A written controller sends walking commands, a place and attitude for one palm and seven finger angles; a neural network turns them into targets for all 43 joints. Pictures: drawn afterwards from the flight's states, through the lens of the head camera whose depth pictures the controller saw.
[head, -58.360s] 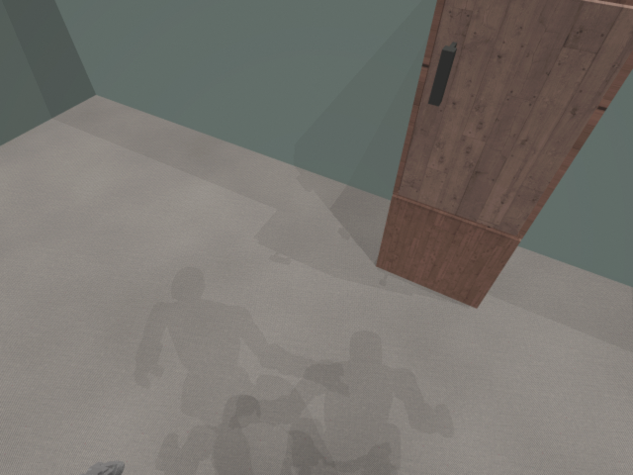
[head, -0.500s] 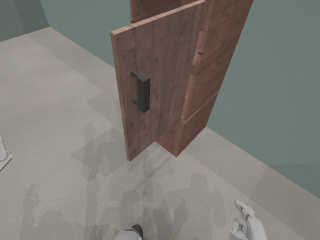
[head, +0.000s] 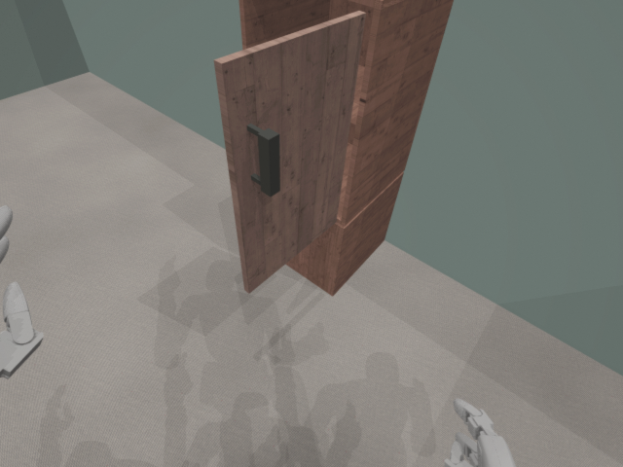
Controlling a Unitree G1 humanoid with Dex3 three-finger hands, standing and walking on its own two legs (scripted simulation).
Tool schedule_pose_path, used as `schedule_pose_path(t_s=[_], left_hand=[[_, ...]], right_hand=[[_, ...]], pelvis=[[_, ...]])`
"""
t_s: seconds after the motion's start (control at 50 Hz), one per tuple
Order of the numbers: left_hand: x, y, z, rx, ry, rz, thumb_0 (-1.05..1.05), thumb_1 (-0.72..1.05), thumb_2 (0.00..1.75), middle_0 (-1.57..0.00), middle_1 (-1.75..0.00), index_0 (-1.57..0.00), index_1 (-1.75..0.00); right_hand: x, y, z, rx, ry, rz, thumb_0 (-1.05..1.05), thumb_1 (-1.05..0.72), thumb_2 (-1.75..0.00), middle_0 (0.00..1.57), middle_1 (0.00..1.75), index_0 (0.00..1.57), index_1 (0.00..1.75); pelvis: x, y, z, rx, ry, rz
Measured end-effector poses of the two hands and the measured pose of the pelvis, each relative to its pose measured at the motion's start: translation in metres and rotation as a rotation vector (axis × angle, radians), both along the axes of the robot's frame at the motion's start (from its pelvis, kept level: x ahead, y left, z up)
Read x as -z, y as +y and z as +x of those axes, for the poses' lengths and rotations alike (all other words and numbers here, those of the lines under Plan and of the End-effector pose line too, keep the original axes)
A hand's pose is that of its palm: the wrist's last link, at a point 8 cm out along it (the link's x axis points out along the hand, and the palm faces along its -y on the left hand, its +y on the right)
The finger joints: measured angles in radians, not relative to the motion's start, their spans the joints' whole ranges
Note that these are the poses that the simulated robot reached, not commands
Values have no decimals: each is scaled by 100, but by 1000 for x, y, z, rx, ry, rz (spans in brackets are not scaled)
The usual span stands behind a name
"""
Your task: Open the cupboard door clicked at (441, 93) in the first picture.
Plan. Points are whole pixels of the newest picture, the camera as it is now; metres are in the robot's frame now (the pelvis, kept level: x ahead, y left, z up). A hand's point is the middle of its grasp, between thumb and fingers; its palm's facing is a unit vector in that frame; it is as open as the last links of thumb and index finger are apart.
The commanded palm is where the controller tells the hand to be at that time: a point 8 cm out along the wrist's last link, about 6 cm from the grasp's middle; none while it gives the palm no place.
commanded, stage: stop stepping back and stand still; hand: left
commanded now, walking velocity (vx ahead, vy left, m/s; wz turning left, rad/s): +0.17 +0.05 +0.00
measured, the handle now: (261, 159) +0.61 +0.12 +0.06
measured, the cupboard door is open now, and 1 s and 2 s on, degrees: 87 87 87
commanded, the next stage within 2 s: let the arm hang, fingers relaxed in 0.58 s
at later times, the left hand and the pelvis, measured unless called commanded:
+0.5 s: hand (27, 338) +0.20 +0.27 +0.16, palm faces +0.40 -0.78 -0.48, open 7.4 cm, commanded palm +0.13 +0.31 +0.17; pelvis -0.01 +0.01 -0.01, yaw -1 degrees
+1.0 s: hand out of the picture +0.01 +0.21 -0.18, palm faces +0.04 -0.98 -0.18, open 7.0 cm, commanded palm none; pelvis -0.03 +0.03 -0.01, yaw +1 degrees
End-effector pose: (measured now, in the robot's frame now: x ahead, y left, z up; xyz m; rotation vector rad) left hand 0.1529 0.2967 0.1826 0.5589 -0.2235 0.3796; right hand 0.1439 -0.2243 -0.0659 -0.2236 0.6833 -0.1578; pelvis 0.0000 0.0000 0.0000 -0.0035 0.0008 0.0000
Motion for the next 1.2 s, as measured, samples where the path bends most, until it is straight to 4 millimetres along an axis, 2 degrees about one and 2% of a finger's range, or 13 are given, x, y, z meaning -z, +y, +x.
schedule_pose_path(t_s=[0.12,0.26,0.34,0.46,0.68,0.72,0.78,0.86,0.9,0.94,1.0,1.08,1.2], left_hand=[[4,-7,-21,-11,-13,-20,1,89,89,-22,-30,-21,-30],[11,2,-11,-37,-55,-64,2,89,89,-22,-30,-21,-30],[9,6,-5,1,-81,-35,2,89,89,-22,-30,-21,-30],[6,12,2,11,-28,15,2,89,89,-22,-30,-21,-30],[16,18,-1,5,51,-25,2,89,89,-22,-30,-21,-30],[40,25,5,11,141,-28,1,89,89,-21,-30,-21,-30],[125,34,9,-41,472,-167,0,90,90,-21,-30,-20,-30],[245,13,-33,-99,947,-373,1,91,90,-20,-29,-20,-30],[289,-8,-67,-106,1141,-465,1,91,90,-20,-29,-20,-30],[319,-32,-104,-104,1306,-550,1,91,89,-20,-29,-20,-30],[336,-37,-151,-196,1425,-626,0,99,89,-21,-30,-21,-30],[338,-31,-204,-271,1554,-655,0,100,89,-21,-30,-21,-30],[326,-25,-254,-365,1674,-651,0,95,89,-21,-30,-20,-30]], right_hand=[[21,-15,-25,11,84,2,2,-90,-90,21,30,20,30],[21,-27,-42,52,108,-47,2,-90,-90,20,30,20,30],[23,-25,-36,72,86,-61,2,-90,-90,20,30,20,30],[21,-3,-19,47,43,2,2,-90,-90,20,30,20,30],[17,23,-2,0,41,35,2,-90,-90,21,30,20,30],[24,22,1,-45,50,46,1,-90,-90,20,30,20,30],[45,16,-3,-72,133,45,1,-90,-90,21,30,20,30],[60,10,-27,-38,248,34,1,-90,-90,20,30,20,30],[62,8,-48,-12,317,21,1,-90,-90,20,30,20,30],[64,9,-71,13,397,10,1,-91,-90,20,30,20,30],[66,12,-110,36,532,0,1,-91,-90,20,30,20,30],[71,21,-155,64,686,16,1,-91,-90,20,30,20,30],[80,41,-197,95,795,78,1,-91,-90,20,30,20,30]], pelvis=[[4,-4,-17,22,-14,3],[4,1,-12,-2,-17,20],[12,9,-10,2,-28,12],[10,12,-9,11,-17,3],[5,21,-10,16,-4,-4],[7,25,-13,0,11,-7],[12,32,-20,-11,21,-5],[15,35,-25,-18,6,0],[14,35,-26,-19,-5,2],[13,35,-27,-16,-14,1],[9,34,-29,-23,-18,-8],[5,36,-29,-30,-18,-16],[3,41,-31,-27,-22,-13]])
